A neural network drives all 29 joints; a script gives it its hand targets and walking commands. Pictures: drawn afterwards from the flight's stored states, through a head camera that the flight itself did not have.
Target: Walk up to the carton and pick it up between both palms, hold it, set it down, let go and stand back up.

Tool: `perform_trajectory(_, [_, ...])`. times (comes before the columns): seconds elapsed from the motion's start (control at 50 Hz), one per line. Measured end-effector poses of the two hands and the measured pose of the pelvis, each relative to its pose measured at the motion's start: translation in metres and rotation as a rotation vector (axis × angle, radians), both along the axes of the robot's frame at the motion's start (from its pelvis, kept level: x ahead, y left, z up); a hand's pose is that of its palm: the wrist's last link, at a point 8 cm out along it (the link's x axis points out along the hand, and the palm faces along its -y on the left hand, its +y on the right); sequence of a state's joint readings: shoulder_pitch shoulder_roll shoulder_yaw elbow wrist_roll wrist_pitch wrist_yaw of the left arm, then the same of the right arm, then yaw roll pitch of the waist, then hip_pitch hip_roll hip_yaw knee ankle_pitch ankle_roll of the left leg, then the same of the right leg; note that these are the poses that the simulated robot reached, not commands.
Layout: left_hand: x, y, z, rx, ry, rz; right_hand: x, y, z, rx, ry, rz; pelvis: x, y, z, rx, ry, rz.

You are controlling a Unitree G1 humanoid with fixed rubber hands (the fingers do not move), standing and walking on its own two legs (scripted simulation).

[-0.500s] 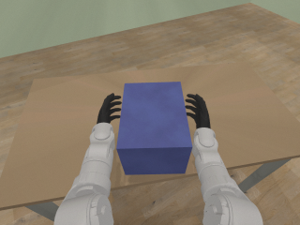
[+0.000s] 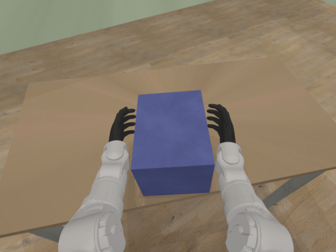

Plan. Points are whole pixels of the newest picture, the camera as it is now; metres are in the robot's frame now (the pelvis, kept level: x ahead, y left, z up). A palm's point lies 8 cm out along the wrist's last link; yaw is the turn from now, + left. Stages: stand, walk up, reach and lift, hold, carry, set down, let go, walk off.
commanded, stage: set down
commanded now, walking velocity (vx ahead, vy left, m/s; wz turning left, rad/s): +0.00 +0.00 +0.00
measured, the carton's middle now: (172, 142) +0.41 -0.03 -0.02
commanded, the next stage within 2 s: none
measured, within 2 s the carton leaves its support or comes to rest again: rests again in 0.78 s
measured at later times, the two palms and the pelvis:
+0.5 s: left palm (118, 141) +0.40 +0.11 +0.02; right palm (225, 139) +0.37 -0.16 +0.03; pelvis -0.01 +0.00 +0.00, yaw +0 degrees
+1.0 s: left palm (119, 142) +0.39 +0.10 +0.02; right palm (226, 142) +0.37 -0.16 +0.03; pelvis -0.01 +0.00 +0.00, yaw -1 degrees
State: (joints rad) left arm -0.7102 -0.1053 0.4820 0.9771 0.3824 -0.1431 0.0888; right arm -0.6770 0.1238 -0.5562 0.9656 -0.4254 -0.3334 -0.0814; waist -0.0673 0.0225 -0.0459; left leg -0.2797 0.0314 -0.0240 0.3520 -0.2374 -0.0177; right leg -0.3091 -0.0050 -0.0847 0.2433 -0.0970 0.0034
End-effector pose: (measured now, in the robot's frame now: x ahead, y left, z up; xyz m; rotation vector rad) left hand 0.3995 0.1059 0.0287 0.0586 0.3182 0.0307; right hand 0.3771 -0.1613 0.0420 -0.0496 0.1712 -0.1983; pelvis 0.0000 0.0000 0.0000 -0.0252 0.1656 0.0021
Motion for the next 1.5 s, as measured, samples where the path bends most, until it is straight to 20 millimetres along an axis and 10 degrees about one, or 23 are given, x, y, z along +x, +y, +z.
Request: perform_trajectory(1.5, [-0.005, -0.005, -0.012, -0.027, -0.059, -0.004, -0.011, -0.006, -0.02, -0.046, -0.004, -0.005, -0.008, -0.001, -0.001, 0.011, 0.034, -0.016])
